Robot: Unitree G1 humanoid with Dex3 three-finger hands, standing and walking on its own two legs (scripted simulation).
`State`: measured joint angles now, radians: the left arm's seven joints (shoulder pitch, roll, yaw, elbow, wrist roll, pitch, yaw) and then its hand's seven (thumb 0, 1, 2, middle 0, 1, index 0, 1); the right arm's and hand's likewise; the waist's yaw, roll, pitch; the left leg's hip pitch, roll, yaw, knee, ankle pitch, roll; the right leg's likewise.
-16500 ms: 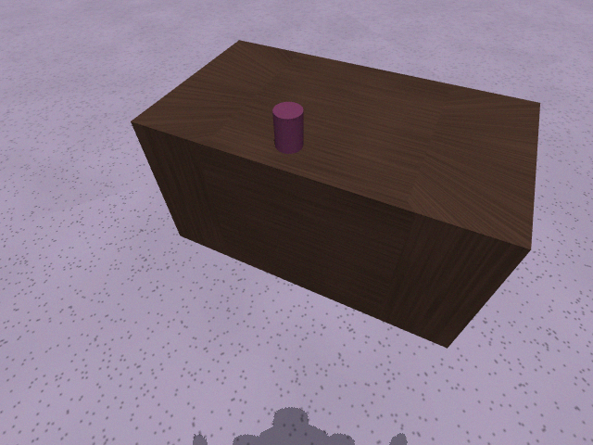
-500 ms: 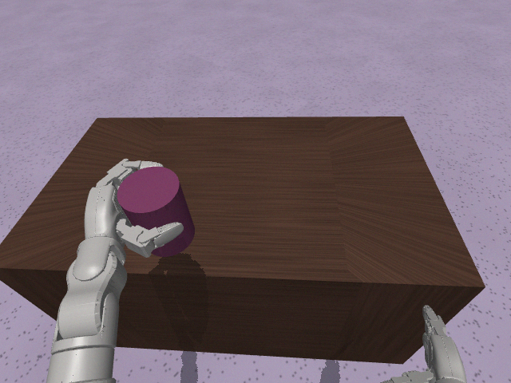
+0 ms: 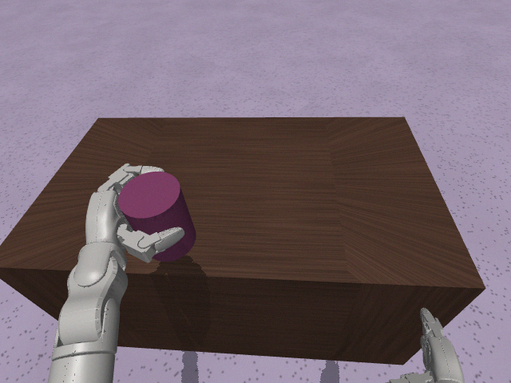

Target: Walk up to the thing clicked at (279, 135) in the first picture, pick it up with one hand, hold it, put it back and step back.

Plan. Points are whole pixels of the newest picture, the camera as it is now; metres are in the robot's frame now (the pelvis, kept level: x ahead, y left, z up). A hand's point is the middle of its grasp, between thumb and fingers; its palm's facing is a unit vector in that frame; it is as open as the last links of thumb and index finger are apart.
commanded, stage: hold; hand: left
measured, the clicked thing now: (161, 218) +0.32 +0.16 +0.12
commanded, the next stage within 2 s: crouch in 0.74 s
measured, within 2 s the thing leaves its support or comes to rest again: neither
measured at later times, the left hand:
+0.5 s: hand (154, 212) +0.32 +0.17 +0.13, palm faces +0.12 -0.99 -0.01, open 11.4 cm
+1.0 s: hand (158, 209) +0.33 +0.16 +0.13, palm faces +0.10 -1.00 +0.00, open 11.4 cm
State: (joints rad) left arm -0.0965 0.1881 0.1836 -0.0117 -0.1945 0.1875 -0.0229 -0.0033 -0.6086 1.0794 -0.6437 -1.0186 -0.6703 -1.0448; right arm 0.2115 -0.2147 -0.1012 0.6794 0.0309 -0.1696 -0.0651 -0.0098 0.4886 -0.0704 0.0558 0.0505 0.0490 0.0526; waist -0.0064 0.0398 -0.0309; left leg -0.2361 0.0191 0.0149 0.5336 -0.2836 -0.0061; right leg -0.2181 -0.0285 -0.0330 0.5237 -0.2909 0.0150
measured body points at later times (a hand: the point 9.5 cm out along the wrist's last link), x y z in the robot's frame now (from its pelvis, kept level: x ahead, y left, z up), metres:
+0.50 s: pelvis +0.00 +0.00 +0.00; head -0.01 -0.02 +0.45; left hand +0.31 +0.22 +0.14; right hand +0.17 -0.26 -0.08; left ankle +0.00 +0.12 -0.73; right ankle -0.01 -0.13 -0.73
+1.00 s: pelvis +0.00 +0.00 +0.00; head -0.01 -0.01 +0.45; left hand +0.32 +0.22 +0.14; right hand +0.16 -0.25 -0.08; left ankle +0.00 +0.12 -0.73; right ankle -0.01 -0.13 -0.73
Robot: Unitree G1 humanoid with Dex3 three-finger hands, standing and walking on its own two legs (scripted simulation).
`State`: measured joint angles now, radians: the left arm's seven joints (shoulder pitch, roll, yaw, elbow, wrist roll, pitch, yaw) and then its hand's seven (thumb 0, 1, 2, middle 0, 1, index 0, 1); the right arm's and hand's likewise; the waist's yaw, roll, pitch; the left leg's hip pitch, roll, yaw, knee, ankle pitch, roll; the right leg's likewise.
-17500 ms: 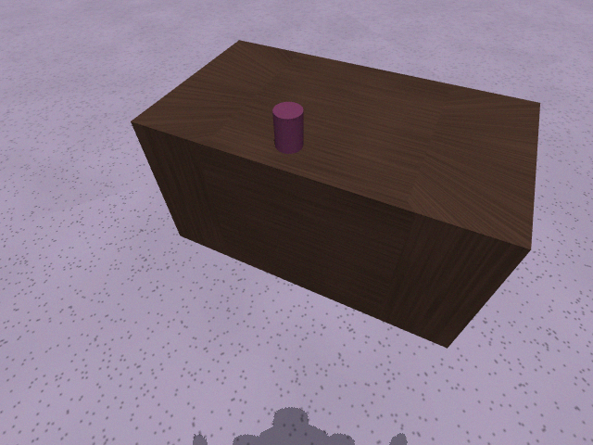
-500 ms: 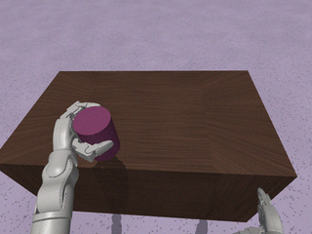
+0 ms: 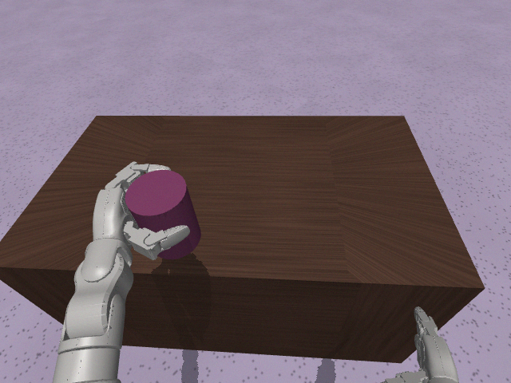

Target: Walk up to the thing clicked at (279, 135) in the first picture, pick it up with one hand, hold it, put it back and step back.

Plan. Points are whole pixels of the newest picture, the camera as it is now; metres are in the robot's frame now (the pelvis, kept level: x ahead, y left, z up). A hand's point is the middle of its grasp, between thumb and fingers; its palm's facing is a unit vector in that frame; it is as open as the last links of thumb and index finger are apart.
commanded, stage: crouch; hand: left
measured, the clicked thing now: (167, 216) +0.33 +0.15 +0.12
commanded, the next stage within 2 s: lower in 1.12 s
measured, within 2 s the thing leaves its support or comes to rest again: neither
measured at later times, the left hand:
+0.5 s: hand (175, 206) +0.41 +0.17 +0.05, palm faces +0.10 -0.99 +0.02, open 11.4 cm
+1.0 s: hand (180, 204) +0.45 +0.18 +0.00, palm faces +0.11 -0.99 +0.01, open 11.4 cm
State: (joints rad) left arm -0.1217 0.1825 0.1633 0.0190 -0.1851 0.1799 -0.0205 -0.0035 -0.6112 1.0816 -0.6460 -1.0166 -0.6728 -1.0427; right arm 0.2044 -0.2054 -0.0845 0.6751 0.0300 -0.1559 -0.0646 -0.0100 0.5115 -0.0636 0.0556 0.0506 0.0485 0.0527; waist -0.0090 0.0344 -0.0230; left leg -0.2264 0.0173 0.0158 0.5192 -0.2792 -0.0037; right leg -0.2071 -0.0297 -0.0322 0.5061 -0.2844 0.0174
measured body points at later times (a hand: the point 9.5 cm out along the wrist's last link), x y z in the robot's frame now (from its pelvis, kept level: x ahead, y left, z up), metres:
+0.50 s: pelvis -0.01 +0.00 -0.02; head +0.04 +0.01 +0.42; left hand +0.39 +0.22 +0.05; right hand +0.13 -0.28 -0.09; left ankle +0.00 +0.12 -0.74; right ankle -0.01 -0.13 -0.74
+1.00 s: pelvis -0.02 +0.00 -0.05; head +0.07 +0.03 +0.39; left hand +0.44 +0.23 +0.00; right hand +0.13 -0.26 -0.09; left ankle +0.00 +0.12 -0.74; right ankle -0.01 -0.13 -0.74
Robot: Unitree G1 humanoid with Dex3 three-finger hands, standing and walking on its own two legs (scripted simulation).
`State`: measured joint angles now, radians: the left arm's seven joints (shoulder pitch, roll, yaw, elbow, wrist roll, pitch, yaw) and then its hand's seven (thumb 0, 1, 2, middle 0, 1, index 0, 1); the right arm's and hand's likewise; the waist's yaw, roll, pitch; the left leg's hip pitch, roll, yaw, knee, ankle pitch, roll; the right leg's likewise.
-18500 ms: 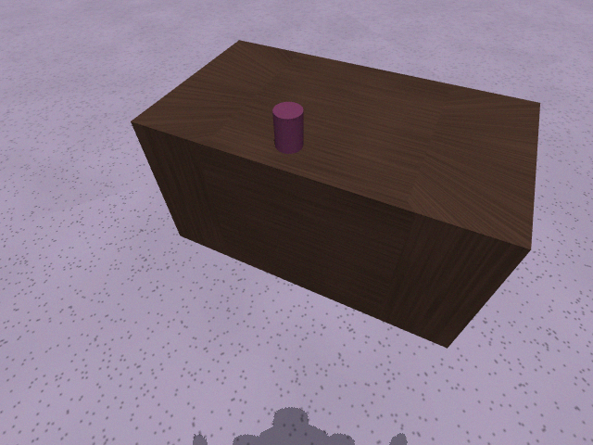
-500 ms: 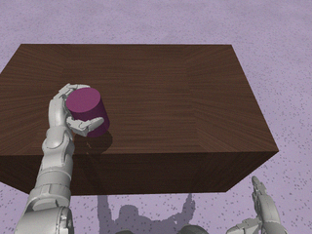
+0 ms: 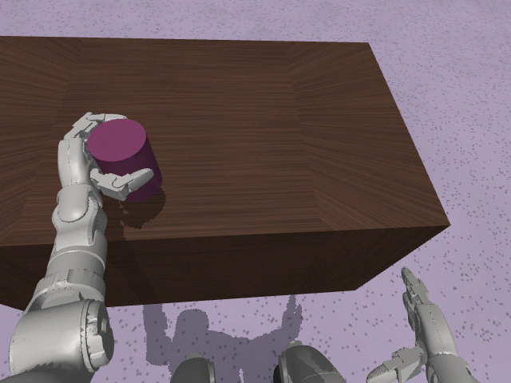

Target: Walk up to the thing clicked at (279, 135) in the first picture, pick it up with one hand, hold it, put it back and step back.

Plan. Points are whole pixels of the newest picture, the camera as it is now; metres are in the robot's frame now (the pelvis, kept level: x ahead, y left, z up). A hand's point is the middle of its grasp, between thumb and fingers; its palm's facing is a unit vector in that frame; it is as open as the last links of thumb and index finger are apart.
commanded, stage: crouch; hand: left
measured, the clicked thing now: (128, 162) +0.46 +0.18 +0.04
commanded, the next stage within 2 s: lower in 0.12 s
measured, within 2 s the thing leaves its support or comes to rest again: rests again in 1.04 s
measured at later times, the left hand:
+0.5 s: hand (126, 163) +0.48 +0.19 +0.01, palm faces +0.16 -0.99 +0.01, open 11.4 cm
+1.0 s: hand (131, 172) +0.49 +0.19 -0.03, palm faces +0.17 -0.99 +0.00, open 11.4 cm
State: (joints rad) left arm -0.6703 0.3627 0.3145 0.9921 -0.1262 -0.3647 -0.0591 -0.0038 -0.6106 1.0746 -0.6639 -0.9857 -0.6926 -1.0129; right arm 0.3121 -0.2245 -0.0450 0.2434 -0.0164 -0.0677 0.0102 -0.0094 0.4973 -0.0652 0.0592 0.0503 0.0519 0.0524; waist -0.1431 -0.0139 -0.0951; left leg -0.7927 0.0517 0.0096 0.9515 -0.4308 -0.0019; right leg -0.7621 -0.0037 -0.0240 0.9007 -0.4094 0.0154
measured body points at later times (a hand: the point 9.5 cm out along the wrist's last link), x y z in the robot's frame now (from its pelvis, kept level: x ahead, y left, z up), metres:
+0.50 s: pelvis +0.00 +0.00 -0.02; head +0.12 +0.03 +0.41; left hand +0.47 +0.24 +0.01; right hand +0.16 -0.26 -0.04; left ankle +0.01 +0.12 -0.68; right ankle +0.01 -0.13 -0.68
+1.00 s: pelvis -0.01 +0.00 -0.05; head +0.13 +0.04 +0.37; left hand +0.48 +0.25 -0.03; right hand +0.15 -0.26 -0.05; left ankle +0.01 +0.12 -0.68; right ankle +0.01 -0.13 -0.68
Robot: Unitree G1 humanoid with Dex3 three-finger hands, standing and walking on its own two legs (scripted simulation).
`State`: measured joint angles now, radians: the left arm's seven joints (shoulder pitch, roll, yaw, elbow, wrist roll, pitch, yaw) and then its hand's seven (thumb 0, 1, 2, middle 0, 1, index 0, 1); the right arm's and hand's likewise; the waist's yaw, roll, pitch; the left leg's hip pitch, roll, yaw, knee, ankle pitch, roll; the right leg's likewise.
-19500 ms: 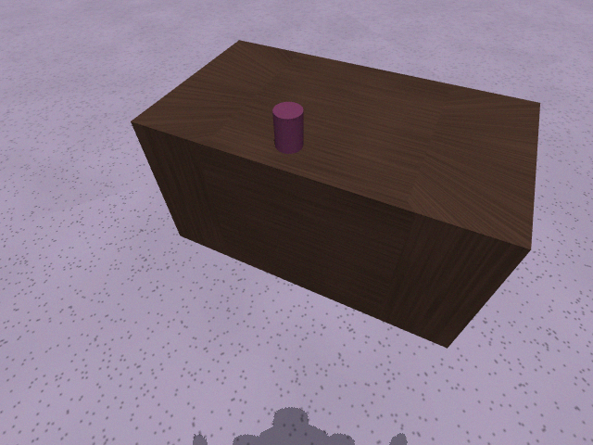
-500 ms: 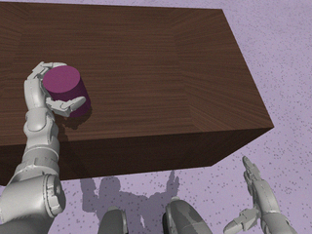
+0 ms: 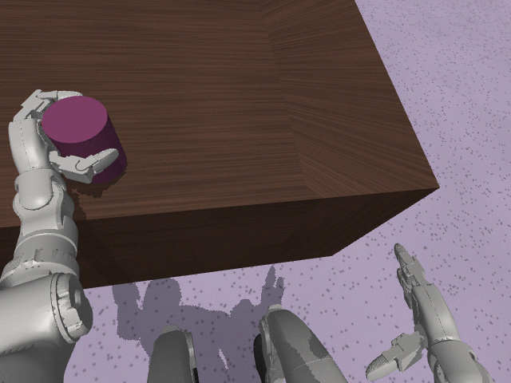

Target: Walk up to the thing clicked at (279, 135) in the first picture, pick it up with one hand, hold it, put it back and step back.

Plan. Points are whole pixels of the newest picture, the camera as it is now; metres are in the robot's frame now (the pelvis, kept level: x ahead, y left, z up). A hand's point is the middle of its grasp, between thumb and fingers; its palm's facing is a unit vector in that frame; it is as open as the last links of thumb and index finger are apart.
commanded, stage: lower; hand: left
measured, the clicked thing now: (89, 142) +0.50 +0.19 +0.00
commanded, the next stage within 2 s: loosen in 0.30 s
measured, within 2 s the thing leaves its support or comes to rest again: rests again in 0.04 s
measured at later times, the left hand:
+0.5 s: hand (80, 138) +0.51 +0.20 +0.01, palm faces +0.17 -0.98 +0.01, open 11.4 cm
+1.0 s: hand (84, 141) +0.51 +0.20 +0.00, palm faces +0.17 -0.98 +0.01, open 15.6 cm
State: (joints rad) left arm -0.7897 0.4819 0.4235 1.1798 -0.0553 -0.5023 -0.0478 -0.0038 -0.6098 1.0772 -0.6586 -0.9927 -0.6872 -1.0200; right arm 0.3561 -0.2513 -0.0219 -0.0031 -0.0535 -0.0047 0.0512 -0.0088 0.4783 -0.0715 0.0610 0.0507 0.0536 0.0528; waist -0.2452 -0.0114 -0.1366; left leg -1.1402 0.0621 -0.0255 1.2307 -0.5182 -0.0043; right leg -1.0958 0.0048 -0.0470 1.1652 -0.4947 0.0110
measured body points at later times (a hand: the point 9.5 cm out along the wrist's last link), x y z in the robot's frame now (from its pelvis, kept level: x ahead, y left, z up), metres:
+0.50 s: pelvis -0.01 +0.00 -0.02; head +0.14 +0.05 +0.41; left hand +0.49 +0.25 +0.01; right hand +0.15 -0.26 +0.00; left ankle +0.03 +0.12 -0.63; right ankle +0.03 -0.13 -0.63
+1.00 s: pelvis -0.01 +0.00 -0.02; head +0.14 +0.05 +0.40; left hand +0.49 +0.25 +0.00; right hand +0.15 -0.26 +0.00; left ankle +0.03 +0.12 -0.63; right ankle +0.03 -0.13 -0.63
